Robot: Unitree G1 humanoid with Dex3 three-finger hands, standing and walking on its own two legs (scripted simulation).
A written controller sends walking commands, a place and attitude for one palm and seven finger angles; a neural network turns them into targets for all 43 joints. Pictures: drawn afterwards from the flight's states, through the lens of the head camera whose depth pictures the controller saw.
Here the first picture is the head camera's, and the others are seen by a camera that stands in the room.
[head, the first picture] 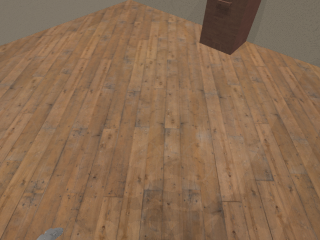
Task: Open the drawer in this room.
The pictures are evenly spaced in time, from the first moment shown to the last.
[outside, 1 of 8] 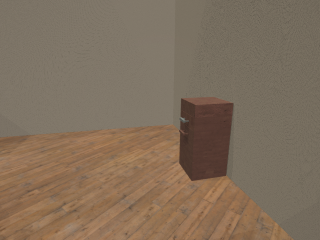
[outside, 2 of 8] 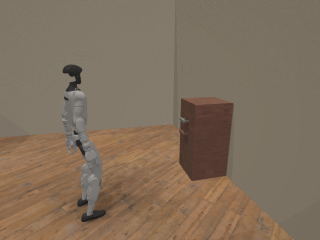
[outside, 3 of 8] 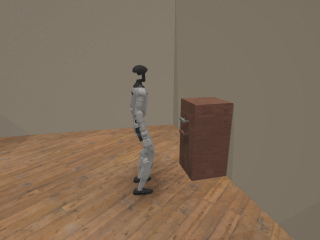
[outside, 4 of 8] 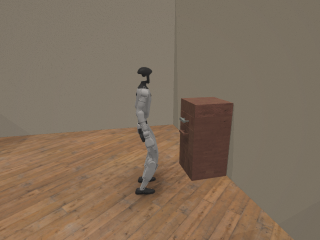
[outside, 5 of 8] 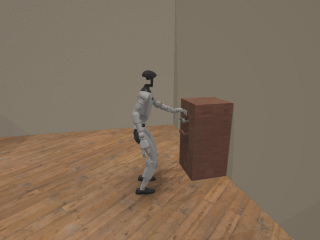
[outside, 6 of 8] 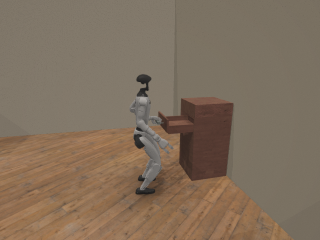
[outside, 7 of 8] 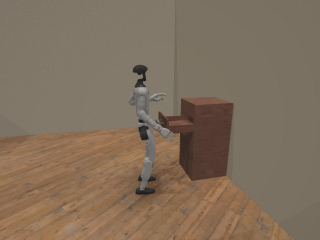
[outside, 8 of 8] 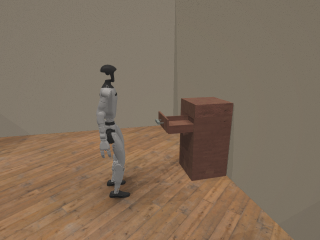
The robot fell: no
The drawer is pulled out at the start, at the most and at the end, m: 0.00 0.30 0.30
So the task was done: yes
